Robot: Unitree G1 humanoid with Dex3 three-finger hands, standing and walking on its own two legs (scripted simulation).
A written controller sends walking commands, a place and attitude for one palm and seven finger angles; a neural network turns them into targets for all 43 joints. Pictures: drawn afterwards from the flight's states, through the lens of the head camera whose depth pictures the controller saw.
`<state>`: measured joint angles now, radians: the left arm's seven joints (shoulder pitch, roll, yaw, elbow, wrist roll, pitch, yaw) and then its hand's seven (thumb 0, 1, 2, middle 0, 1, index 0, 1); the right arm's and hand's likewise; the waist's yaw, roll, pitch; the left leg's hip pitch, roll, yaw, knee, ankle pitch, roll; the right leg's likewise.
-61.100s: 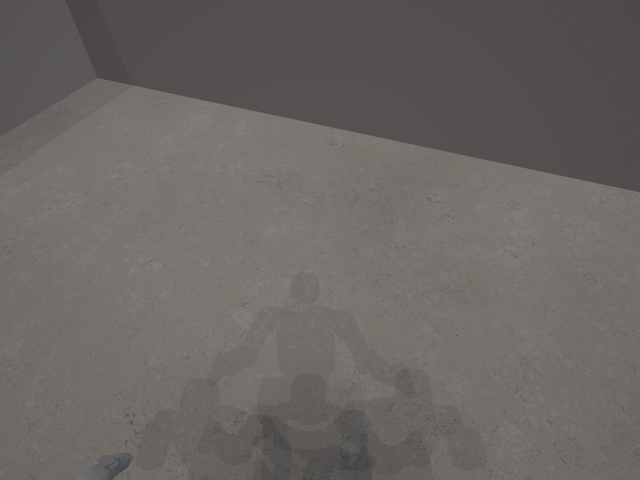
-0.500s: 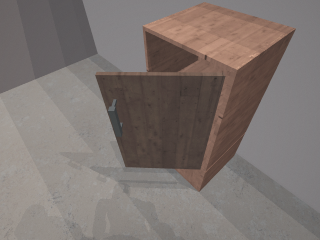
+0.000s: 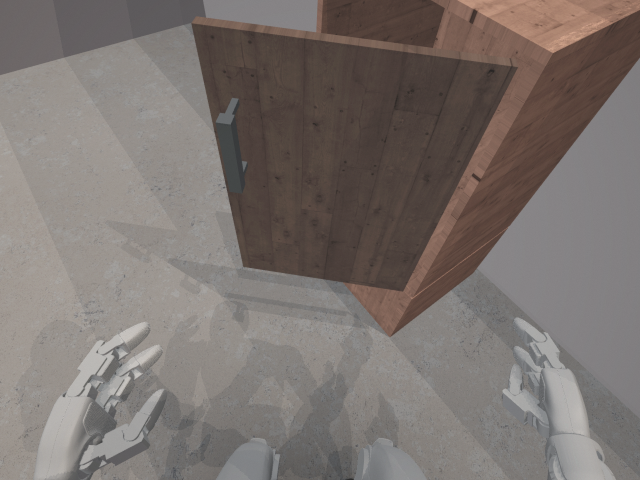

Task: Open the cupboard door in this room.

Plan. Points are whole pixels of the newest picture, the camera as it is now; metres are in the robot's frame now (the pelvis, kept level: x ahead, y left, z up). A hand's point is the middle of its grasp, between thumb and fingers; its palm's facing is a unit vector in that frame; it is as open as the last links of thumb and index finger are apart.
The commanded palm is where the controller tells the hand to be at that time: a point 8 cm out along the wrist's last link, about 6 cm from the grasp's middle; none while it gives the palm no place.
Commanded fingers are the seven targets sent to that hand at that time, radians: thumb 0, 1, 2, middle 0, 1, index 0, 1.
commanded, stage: raise the hand with hooked fingers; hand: left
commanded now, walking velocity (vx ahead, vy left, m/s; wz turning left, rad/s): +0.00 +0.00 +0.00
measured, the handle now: (235, 147) +0.56 +0.19 +0.05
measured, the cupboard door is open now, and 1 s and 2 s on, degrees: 45 45 45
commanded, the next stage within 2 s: move the hooked fingers beside the handle in 1.64 s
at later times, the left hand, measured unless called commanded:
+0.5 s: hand (99, 357) +0.23 +0.27 +0.03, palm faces +0.02 -1.00 -0.06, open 11.8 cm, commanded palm +0.21 +0.32 +0.04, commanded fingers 0.00 -0.24 0.41 -0.28 -1.03 -0.28 -1.03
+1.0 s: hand (79, 309) +0.27 +0.30 +0.05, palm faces -0.01 -1.00 -0.05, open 13.9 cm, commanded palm +0.25 +0.35 +0.06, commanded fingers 0.00 -0.50 0.30 -0.30 -1.20 -0.30 -1.20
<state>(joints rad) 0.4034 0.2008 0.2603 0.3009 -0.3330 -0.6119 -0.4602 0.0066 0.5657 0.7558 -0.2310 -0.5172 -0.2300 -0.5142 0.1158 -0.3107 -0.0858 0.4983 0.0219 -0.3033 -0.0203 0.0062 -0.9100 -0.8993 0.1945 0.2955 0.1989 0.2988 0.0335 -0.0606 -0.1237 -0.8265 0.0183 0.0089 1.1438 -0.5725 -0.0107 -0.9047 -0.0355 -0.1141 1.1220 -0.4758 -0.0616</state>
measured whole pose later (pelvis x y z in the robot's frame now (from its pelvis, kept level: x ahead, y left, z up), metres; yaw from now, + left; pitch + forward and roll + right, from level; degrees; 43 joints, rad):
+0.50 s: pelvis -0.01 +0.04 +0.00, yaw -1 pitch +16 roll -2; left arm 0.27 0.29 0.31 0.17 -0.33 -0.43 -0.37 0.00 -0.01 0.51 -0.27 -0.89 -0.27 -0.89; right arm 0.29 -0.26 0.00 0.57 0.02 -0.24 -0.04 0.01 -0.90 -0.90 0.20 0.30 0.20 0.30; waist -0.01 0.01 -0.13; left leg -0.89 0.00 0.02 1.16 -0.56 0.05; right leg -0.94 -0.05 -0.10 1.09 -0.42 -0.01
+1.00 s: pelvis +0.00 +0.04 +0.01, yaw +0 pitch +16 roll -3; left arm 0.07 0.39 0.39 0.32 -0.35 -0.35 -0.50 -0.01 -0.48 0.31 -0.30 -1.19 -0.30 -1.18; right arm 0.25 -0.26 0.04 0.53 0.02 -0.22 -0.05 0.01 -0.90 -0.90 0.20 0.30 0.21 0.30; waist 0.00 0.01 -0.12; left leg -0.84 0.01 0.00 1.12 -0.56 0.05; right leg -0.87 -0.04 -0.12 1.02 -0.42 0.00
